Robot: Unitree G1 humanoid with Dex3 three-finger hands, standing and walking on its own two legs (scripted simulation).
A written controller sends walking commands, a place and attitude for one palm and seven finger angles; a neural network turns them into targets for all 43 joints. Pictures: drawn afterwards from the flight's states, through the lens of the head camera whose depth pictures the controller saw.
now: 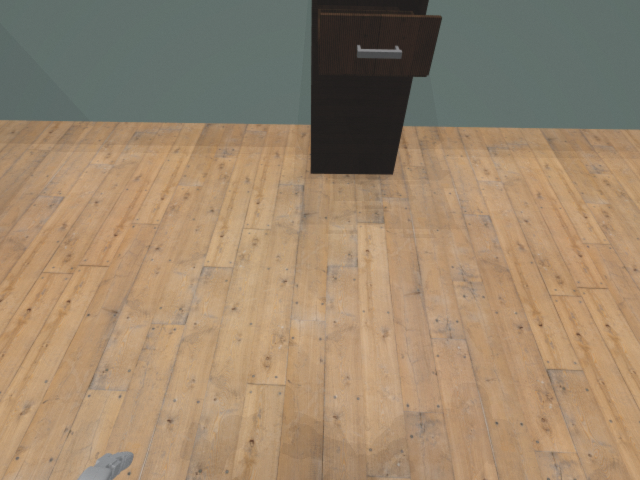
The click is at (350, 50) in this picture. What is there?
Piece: drawer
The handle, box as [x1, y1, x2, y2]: [357, 45, 401, 58]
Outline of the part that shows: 357,45 357,57 401,57 401,50 399,50 397,46 395,46 394,50 361,49 359,45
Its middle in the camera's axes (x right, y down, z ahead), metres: +0.18 -0.59 +1.22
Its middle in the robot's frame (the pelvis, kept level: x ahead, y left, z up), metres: +1.32 -0.13 -0.02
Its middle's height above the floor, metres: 0.74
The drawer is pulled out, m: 0.29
